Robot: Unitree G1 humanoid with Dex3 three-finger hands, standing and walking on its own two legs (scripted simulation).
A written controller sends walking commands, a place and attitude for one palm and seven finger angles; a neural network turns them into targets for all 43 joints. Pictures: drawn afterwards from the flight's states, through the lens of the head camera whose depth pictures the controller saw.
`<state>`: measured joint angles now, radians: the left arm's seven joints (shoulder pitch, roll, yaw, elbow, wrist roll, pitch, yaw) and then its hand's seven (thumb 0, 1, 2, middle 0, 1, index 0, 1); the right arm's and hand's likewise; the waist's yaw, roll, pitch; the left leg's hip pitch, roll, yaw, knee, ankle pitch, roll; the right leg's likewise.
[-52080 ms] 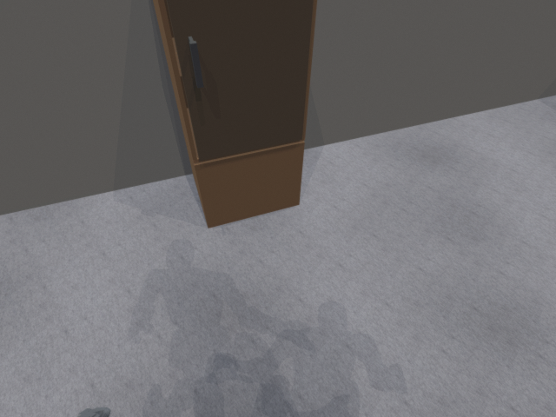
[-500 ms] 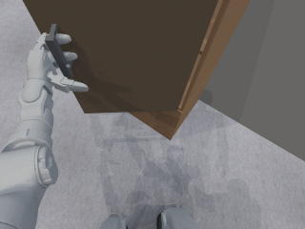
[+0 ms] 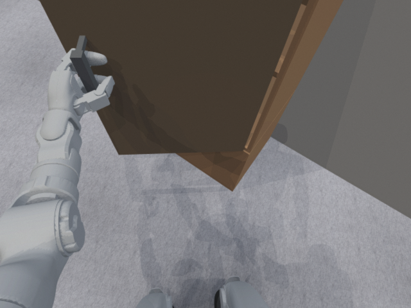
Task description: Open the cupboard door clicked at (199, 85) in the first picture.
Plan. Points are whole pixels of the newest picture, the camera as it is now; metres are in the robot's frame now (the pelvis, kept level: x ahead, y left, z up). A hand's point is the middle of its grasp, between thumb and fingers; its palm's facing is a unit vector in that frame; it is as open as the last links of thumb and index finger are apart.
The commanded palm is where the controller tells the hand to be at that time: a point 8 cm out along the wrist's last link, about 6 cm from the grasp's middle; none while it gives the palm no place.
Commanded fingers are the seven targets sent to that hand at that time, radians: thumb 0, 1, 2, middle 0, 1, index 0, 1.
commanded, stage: close the thumb around the handle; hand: left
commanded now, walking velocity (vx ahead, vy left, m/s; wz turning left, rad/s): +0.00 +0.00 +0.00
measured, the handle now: (91, 74) +0.56 +0.18 +0.09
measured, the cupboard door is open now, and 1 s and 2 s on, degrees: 39 64 78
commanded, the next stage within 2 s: pull the door open along its arc in 0.14 s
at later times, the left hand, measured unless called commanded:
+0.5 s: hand (101, 99) +0.49 +0.16 +0.09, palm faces -0.02 -1.00 -0.01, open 5.4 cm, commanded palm +0.43 +0.21 +0.09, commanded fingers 0.00 0.90 0.90 -0.40 -1.35 -0.40 -1.35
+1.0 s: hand (132, 164) +0.35 +0.09 +0.09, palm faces +0.40 -0.92 +0.03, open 5.7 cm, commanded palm +0.29 +0.13 +0.09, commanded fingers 0.00 0.90 0.90 -0.40 -1.35 -0.40 -1.35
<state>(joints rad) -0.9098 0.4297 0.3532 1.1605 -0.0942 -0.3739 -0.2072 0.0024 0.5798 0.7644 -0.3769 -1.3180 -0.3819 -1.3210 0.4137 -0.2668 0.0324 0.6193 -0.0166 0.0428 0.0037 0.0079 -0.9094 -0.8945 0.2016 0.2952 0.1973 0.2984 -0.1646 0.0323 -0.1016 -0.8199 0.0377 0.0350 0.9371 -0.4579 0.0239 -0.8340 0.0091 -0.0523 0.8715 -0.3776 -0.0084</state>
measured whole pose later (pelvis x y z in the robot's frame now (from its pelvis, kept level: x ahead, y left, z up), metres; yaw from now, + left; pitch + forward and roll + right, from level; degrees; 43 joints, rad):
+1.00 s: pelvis +0.01 -0.02 +0.02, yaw +2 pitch +10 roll +0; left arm -0.10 -0.08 -0.05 0.24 0.02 -0.20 0.47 0.01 0.75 0.80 -0.35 -1.33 -0.36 -1.32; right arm 0.20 -0.19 0.01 0.55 -0.06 0.02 0.03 0.01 -0.91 -0.89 0.20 0.29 0.20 0.30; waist 0.00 0.03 -0.12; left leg -0.54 0.02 0.02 0.80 -0.43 0.00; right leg -0.57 -0.01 -0.06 0.79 -0.39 -0.03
